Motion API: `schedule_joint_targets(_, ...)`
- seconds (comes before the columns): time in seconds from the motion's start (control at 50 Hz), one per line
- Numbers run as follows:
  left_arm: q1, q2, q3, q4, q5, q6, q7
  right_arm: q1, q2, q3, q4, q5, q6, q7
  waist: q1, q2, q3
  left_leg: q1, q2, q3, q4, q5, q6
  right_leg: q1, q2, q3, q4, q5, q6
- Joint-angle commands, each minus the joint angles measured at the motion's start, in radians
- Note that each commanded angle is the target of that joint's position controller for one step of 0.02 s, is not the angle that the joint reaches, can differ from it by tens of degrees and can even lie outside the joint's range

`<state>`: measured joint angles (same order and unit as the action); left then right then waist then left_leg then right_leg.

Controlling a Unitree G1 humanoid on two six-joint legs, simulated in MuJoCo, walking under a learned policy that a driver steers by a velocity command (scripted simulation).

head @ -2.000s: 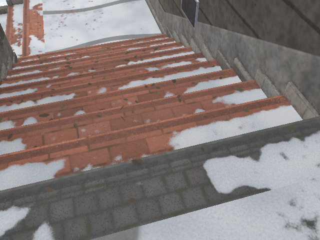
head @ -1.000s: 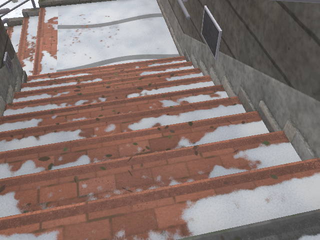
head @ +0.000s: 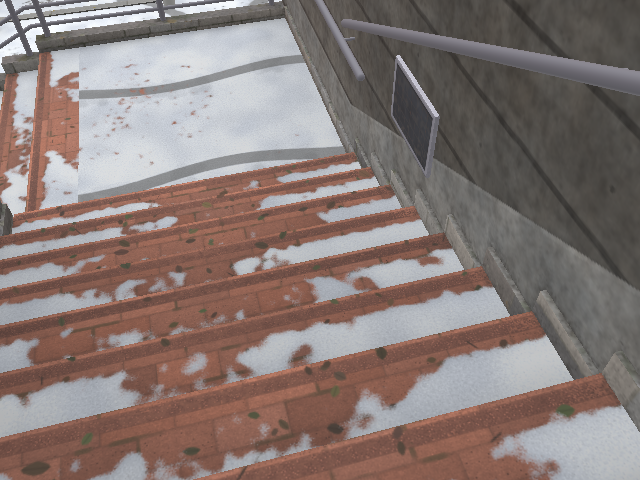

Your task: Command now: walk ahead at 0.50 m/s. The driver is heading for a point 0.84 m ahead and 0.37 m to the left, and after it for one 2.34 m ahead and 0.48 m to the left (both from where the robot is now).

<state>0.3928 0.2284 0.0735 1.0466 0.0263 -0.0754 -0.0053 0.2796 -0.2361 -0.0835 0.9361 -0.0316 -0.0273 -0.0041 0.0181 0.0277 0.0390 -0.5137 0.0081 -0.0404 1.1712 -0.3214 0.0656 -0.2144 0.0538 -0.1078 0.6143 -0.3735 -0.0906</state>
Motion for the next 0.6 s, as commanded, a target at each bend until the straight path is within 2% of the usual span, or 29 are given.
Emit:
schedule_joint_targets(0.02, 0.001, 0.076, 0.0, -0.034, -0.014, -0.052, 0.014, -0.035, -0.04, -0.012, -0.057, -0.004, 0.027, 0.016, -0.049, -0.074, 0.086, -0.1, 0.037, -0.041, -0.185, 0.301, 0.004, -0.081, -0.229, 0.284, -0.24, 0.207, -0.107)
schedule_joint_targets(0.04, -0.031, 0.072, -0.001, -0.043, -0.025, -0.061, 0.021, -0.097, -0.026, 0.0, -0.09, -0.005, 0.025, 0.028, -0.06, -0.075, 0.093, -0.006, 0.014, 0.012, -0.349, 0.473, -0.001, -0.2, -0.172, 0.221, -0.251, 0.091, -0.085)
schedule_joint_targets(0.08, -0.014, 0.061, -0.013, -0.04, -0.032, -0.053, 0.031, -0.113, -0.003, 0.01, -0.08, -0.01, 0.019, 0.052, -0.046, -0.066, 0.037, 0.141, -0.01, 0.061, -0.459, 0.721, 0.01, -0.247, -0.144, 0.196, -0.197, 0.049, -0.084)
schedule_joint_targets(0.1, 0.0, 0.063, -0.018, -0.042, -0.029, -0.047, 0.036, -0.118, 0.003, 0.016, -0.08, -0.003, 0.019, 0.055, -0.04, -0.079, 0.022, 0.189, -0.021, 0.068, -0.475, 0.76, 0.012, -0.263, -0.143, 0.197, -0.158, 0.021, -0.087)
schedule_joint_targets(0.12, 0.012, 0.067, -0.017, -0.04, -0.025, -0.04, 0.039, -0.117, 0.003, 0.022, -0.076, 0.008, 0.028, 0.055, -0.031, -0.093, 0.033, 0.223, -0.035, 0.084, -0.493, 0.774, 0.007, -0.28, -0.148, 0.166, -0.122, 0.024, -0.075)
schedule_joint_targets(0.14, 0.123, -0.064, -0.084, 0.002, 0.141, -0.078, -0.002, -0.066, 0.081, 0.077, -0.077, -0.118, -0.018, 0.072, -0.012, -0.075, 0.12, 0.178, 0.078, -0.069, -0.548, 0.812, 0.023, -0.314, -0.176, 0.137, -0.035, 0.0, -0.071)
schedule_joint_targets(0.16, 0.168, -0.039, -0.074, 0.018, 0.119, -0.085, -0.009, -0.092, 0.025, 0.06, -0.084, -0.119, -0.034, 0.066, 0.003, -0.053, 0.119, 0.156, 0.045, 0.003, -0.583, 0.728, 0.024, -0.255, -0.182, 0.152, -0.015, -0.018, -0.092)
schedule_joint_targets(0.18, 0.212, -0.027, -0.085, 0.027, 0.091, -0.087, -0.009, -0.158, -0.012, 0.063, -0.111, -0.115, -0.038, 0.062, 0.031, -0.028, 0.112, 0.123, 0.044, 0.028, -0.626, 0.682, 0.018, -0.202, -0.201, 0.18, 0.019, -0.046, -0.105)
schedule_joint_targets(0.2, 0.279, -0.013, -0.092, 0.049, 0.059, -0.079, -0.002, -0.244, -0.025, 0.066, -0.133, -0.104, -0.039, 0.063, 0.069, -0.028, 0.127, 0.026, 0.066, 0.005, -0.692, 0.623, 0.015, -0.088, -0.237, 0.238, 0.038, -0.029, -0.118)
schedule_joint_targets(0.22, 0.314, 0.003, -0.098, 0.057, 0.043, -0.069, 0.01, -0.309, -0.032, 0.073, -0.153, -0.094, -0.039, 0.059, 0.104, -0.014, 0.132, -0.05, 0.09, -0.008, -0.799, 0.599, 0.014, 0.026, -0.245, 0.27, 0.077, -0.001, -0.118)
schedule_joint_targets(0.24, 0.346, 0.021, -0.097, 0.063, 0.028, -0.053, 0.015, -0.346, -0.021, 0.08, -0.158, -0.086, -0.039, 0.055, 0.136, -0.029, 0.131, -0.072, 0.089, 0.005, -0.891, 0.535, 0.005, 0.101, -0.241, 0.3, 0.091, 0.037, -0.128)
schedule_joint_targets(0.26, 0.342, 0.047, -0.099, 0.055, 0.055, -0.041, 0.013, -0.288, -0.003, 0.085, -0.151, -0.082, -0.048, 0.049, 0.12, -0.035, 0.093, 0.111, 0.044, 0.076, -0.789, 0.554, -0.001, 0.0, -0.22, 0.276, 0.156, 0.128, -0.128)
schedule_joint_targets(0.28, 0.279, 0.052, -0.104, 0.034, 0.093, -0.038, -0.004, -0.055, -0.03, 0.075, -0.081, -0.086, -0.054, 0.043, 0.008, -0.017, 0.051, 0.329, 0.034, 0.073, -0.657, 0.608, 0.009, -0.111, -0.22, 0.226, 0.32, 0.31, -0.097)
schedule_joint_targets(0.3, 0.196, 0.065, -0.099, 0.0, 0.05, -0.03, -0.016, 0.097, -0.119, 0.04, -0.023, -0.066, -0.068, 0.037, -0.079, 0.101, 0.057, 0.505, -0.028, 0.151, -0.855, 0.508, 0.014, -0.212, -0.156, 0.164, 0.471, 0.329, -0.058)
schedule_joint_targets(0.32, 0.151, 0.12, -0.087, 0.0, 0.079, -0.024, -0.058, 0.431, -0.16, 0.005, 0.063, -0.063, -0.066, 0.035, -0.242, 0.153, -0.006, 0.881, 0.017, 0.115, -0.809, 0.702, 0.127, -0.435, -0.094, 0.093, 0.862, 0.3, 0.021)
schedule_joint_targets(0.34, 0.217, -0.002, -0.113, -0.014, 0.056, -0.023, -0.1, 0.553, -0.209, -0.005, 0.124, -0.059, -0.048, 0.04, -0.217, 0.238, -0.316, 1.295, 0.303, -0.199, -0.545, 1.184, 0.375, -0.678, -0.029, 0.078, 1.309, -0.384, 0.139)
schedule_joint_targets(0.36, 0.038, 0.022, -0.111, -0.132, 0.029, -0.047, -0.114, 0.583, -0.226, -0.03, 0.126, -0.08, -0.046, 0.035, -0.284, 0.005, -0.262, 1.377, 0.352, -0.355, -0.539, 1.124, 0.382, -0.966, -0.033, 0.17, 1.364, -0.429, 0.159)
schedule_joint_targets(0.38, -0.144, 0.059, -0.095, -0.256, 0.008, -0.087, -0.097, 0.425, -0.214, -0.025, 0.095, -0.08, -0.067, 0.033, -0.264, -0.064, -0.09, 1.215, 0.41, -0.443, -0.595, 0.715, 0.364, -1.195, -0.091, 0.276, 1.191, -0.249, 0.19)
schedule_joint_targets(0.4, -0.156, 0.113, -0.071, -0.269, 0.025, -0.081, -0.061, 0.205, -0.082, 0.023, 0.02, -0.062, -0.081, 0.034, -0.151, -0.099, 0.021, 0.85, 0.366, -0.421, -0.69, 0.293, 0.307, -1.111, -0.167, 0.302, 0.878, -0.012, 0.135)
schedule_joint_targets(0.42, -0.168, 0.118, -0.069, -0.24, 0.066, -0.059, -0.025, 0.045, 0.066, 0.074, -0.02, -0.076, -0.094, 0.043, -0.075, -0.118, 0.123, 0.43, 0.321, -0.329, -0.795, 0.254, 0.315, -0.882, -0.248, 0.294, 0.614, 0.179, 0.09)
schedule_joint_targets(0.44, -0.063, 0.04, -0.088, -0.184, 0.091, -0.028, -0.003, -0.028, 0.036, 0.079, -0.046, -0.058, -0.09, 0.055, 0.005, -0.035, 0.132, 0.082, 0.27, -0.272, -0.883, 0.303, 0.351, -0.558, -0.256, 0.227, 0.391, 0.208, 0.069)
schedule_joint_targets(0.46, -0.039, -0.033, -0.105, -0.191, 0.094, 0.003, -0.005, -0.007, -0.02, 0.068, -0.028, -0.044, -0.096, 0.066, 0.038, 0.073, 0.097, -0.092, 0.196, -0.263, -0.866, 0.281, 0.341, -0.372, -0.229, 0.182, 0.456, 0.237, 0.057)
schedule_joint_targets(0.48, 0.015, -0.073, -0.122, -0.189, 0.095, 0.017, -0.014, -0.029, -0.014, 0.071, -0.034, -0.033, -0.103, 0.069, 0.071, 0.015, 0.079, -0.239, 0.136, -0.224, -0.798, 0.179, 0.278, -0.242, -0.224, 0.173, 0.459, 0.406, 0.046)
schedule_joint_targets(0.5, 0.112, -0.059, -0.118, -0.178, 0.103, 0.011, -0.02, -0.085, -0.063, 0.063, -0.092, -0.04, -0.114, 0.069, 0.118, -0.057, 0.027, -0.404, 0.054, -0.144, -0.72, 0.168, 0.236, -0.019, -0.157, 0.069, 0.448, 0.501, 0.059)
schedule_joint_targets(0.52, 0.033, -0.052, -0.126, -0.19, 0.101, 0.002, -0.029, 0.007, -0.031, 0.072, -0.086, -0.066, -0.138, 0.045, 0.012, -0.095, 0.014, -0.286, -0.003, -0.117, -0.593, -0.002, 0.193, -0.128, -0.177, 0.168, 0.286, 0.846, 0.077)
schedule_joint_targets(0.54, -0.058, -0.021, -0.12, -0.222, 0.107, 0.001, -0.028, 0.108, -0.034, 0.075, -0.06, -0.05, -0.142, 0.019, -0.044, -0.059, 0.017, -0.125, -0.006, -0.153, -0.506, -0.063, 0.189, -0.26, -0.157, 0.13, 0.196, 0.828, 0.095)
schedule_joint_targets(0.56, -0.155, -0.004, -0.132, -0.24, 0.077, 0.005, -0.027, 0.18, -0.021, 0.079, -0.043, -0.033, -0.141, 0.002, -0.109, -0.086, 0.038, -0.096, -0.031, -0.124, -0.444, -0.198, 0.145, -0.259, -0.17, 0.147, -0.097, 0.954, 0.104)
schedule_joint_targets(0.58, -0.232, 0.002, -0.133, -0.273, 0.068, 0.012, -0.024, 0.258, -0.06, 0.083, -0.014, -0.03, -0.135, 0.012, -0.104, -0.032, 0.061, -0.16, -0.027, -0.174, -0.434, -0.229, 0.151, -0.143, -0.14, 0.091, -0.123, 0.892, 0.12)
schedule_joint_targets(0.6, -0.257, 0.018, -0.132, -0.302, 0.061, 0.015, -0.025, 0.307, -0.077, 0.084, -0.009, -0.042, -0.124, 0.024, -0.112, -0.012, 0.064, -0.149, -0.003, -0.244, -0.41, -0.244, 0.159, -0.099, -0.142, 0.102, -0.161, 0.829, 0.116)
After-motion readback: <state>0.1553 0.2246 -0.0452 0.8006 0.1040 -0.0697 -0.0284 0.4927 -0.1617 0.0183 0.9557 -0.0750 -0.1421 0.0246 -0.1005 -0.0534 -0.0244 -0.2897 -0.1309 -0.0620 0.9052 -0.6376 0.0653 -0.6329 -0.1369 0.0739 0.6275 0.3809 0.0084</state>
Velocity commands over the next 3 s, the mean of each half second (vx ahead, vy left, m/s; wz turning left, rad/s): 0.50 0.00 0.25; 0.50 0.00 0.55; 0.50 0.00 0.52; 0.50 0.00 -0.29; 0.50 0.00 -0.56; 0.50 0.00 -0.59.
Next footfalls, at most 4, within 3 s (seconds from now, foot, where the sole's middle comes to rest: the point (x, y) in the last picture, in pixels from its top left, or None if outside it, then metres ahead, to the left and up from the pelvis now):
0.30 left None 0.25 0.11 -0.91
0.68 right None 0.58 -0.09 -1.06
1.40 left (210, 444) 0.78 0.38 -1.21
1.96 right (252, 344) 1.21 0.32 -1.36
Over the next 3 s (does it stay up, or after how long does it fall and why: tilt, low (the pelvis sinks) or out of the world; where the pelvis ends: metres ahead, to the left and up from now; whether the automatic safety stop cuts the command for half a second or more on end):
stays up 1.51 0.57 -0.77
